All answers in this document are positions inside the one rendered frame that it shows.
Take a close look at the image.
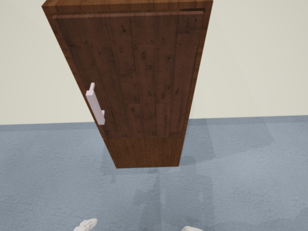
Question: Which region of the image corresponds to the handle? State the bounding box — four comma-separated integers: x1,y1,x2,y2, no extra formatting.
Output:
86,83,105,125

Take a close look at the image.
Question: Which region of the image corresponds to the cupboard door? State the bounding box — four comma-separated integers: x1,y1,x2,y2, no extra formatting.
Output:
52,11,204,140

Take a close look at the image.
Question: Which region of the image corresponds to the left robot hand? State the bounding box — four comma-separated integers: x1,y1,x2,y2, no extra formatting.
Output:
73,218,97,231

